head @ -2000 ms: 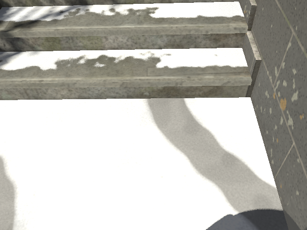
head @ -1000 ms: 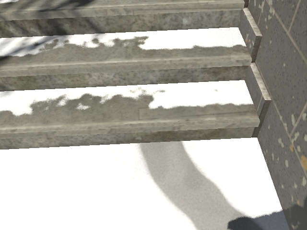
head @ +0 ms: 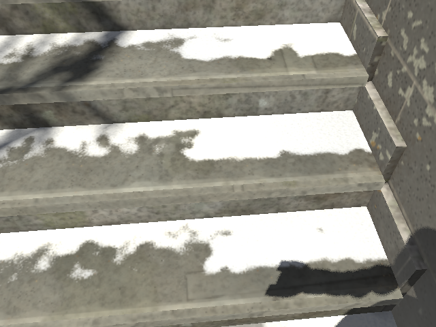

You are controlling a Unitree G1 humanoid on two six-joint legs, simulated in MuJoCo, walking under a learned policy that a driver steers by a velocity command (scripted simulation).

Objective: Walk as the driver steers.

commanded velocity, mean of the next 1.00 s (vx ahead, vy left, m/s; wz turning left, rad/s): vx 0.50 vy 0.00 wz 0.00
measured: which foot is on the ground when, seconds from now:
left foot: down 0.00-0.12, up 0.14-0.70, down 0.72-1.00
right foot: up 0.00-0.10, down 0.12-0.74, up 0.76-1.00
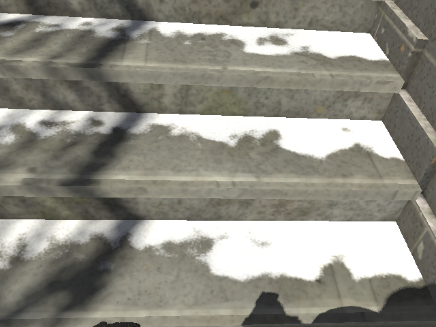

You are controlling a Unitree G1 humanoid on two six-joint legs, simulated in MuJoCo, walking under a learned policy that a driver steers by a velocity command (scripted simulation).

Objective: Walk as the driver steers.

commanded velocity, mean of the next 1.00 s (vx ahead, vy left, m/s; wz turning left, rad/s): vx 0.50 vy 0.00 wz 0.00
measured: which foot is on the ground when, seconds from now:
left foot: down 0.00-0.28, up 0.30-0.74, down 0.76-1.00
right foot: up 0.00-0.22, down 0.24-0.78, up 0.80-1.00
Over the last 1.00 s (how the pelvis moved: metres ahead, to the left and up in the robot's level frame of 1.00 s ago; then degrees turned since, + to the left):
0.58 0.07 0.15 -1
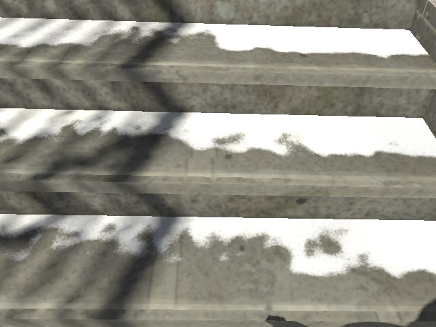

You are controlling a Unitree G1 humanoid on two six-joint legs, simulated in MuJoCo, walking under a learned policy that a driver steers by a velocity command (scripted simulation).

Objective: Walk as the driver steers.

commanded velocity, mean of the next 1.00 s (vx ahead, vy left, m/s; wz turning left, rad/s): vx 0.50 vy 0.00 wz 0.00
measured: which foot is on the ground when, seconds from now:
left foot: down 0.00-0.32, up 0.34-0.80, down 0.82-1.00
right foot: up 0.00-0.26, down 0.28-0.84, up 0.86-1.00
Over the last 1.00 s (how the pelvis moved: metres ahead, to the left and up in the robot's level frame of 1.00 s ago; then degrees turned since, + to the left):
0.55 0.06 0.31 0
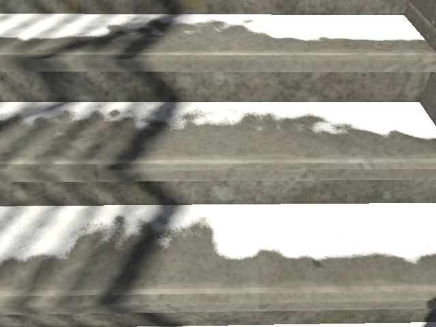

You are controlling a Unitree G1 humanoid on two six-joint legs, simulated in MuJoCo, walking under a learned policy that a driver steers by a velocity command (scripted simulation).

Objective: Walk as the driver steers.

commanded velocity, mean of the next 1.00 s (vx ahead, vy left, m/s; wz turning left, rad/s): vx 0.50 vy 0.00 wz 0.00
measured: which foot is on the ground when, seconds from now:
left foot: down 0.00-0.36, up 0.38-0.88, down 0.90-1.00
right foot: up 0.00-0.32, down 0.34-0.92, up 0.94-1.00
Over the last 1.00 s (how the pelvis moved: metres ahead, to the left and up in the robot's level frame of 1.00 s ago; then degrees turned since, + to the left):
0.53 0.01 0.30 0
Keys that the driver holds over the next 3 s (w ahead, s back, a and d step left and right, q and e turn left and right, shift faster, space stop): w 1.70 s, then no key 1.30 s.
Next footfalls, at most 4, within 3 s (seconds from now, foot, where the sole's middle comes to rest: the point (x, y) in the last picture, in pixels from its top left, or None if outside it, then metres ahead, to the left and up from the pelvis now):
0.34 right None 0.36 -0.12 -0.58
0.90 left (200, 254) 0.64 0.08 -0.41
1.40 right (276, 138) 0.92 -0.12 -0.25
1.92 left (194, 39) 1.19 0.12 -0.09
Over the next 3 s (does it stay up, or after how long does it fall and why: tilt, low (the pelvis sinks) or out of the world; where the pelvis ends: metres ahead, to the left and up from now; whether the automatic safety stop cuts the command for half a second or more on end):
stays up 1.17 0.00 0.69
